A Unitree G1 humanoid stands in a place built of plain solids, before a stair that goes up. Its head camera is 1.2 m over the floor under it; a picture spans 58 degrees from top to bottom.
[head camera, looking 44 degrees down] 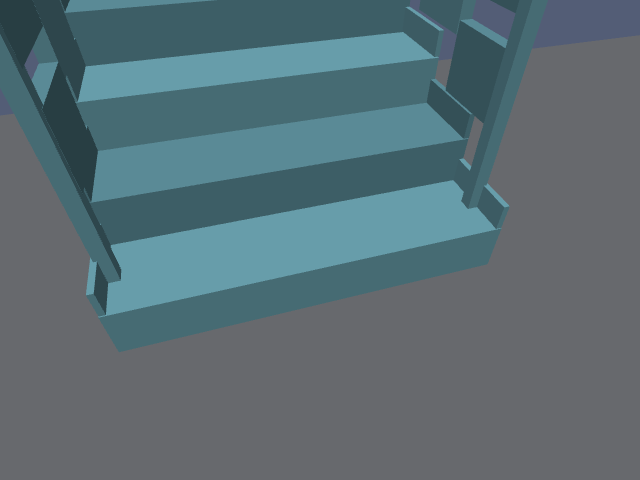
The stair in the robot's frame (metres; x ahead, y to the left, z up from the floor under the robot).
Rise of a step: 0.18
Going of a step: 0.30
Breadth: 1.32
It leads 17 degrees to the left of straight ahead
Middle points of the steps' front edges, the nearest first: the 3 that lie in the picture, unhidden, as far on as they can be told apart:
0.92 0.00 0.18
1.21 0.09 0.37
1.50 0.17 0.55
